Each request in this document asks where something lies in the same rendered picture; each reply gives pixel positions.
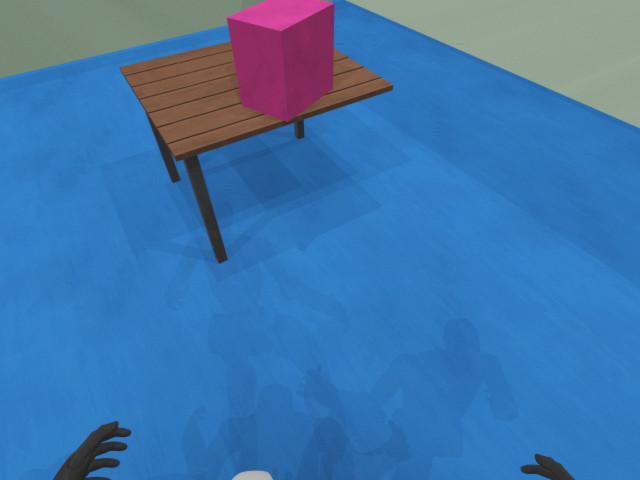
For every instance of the robot left hand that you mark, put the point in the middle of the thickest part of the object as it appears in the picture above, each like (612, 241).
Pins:
(82, 461)

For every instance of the robot right hand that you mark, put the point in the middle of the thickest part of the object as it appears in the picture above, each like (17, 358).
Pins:
(547, 468)

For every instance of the table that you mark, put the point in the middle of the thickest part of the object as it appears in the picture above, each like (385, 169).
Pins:
(192, 102)

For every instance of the carton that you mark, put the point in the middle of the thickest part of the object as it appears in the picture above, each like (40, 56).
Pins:
(283, 53)

